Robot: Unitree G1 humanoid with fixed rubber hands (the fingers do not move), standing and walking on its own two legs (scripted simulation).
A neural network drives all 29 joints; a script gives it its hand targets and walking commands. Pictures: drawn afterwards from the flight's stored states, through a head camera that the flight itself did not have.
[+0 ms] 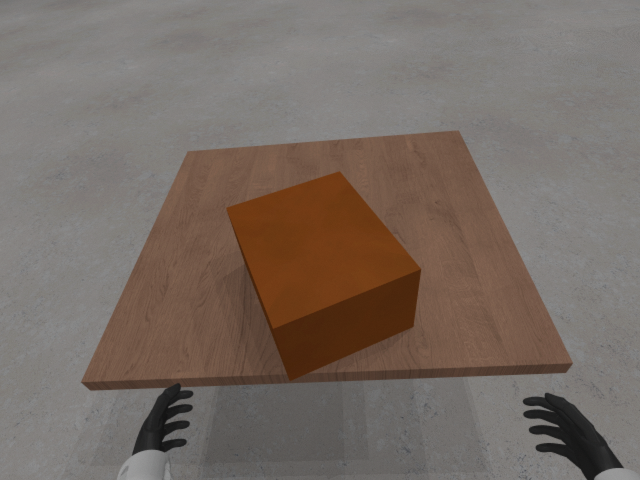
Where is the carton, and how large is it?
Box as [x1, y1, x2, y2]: [226, 171, 420, 380]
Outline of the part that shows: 339,171 226,208 245,264 290,380 407,329 413,325 420,268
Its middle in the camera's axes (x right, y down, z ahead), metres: -0.01 +0.05 +0.71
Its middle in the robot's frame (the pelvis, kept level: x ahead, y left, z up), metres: +0.51 +0.04 -0.05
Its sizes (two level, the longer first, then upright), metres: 0.291 0.234 0.156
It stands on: a table, 0.63 m high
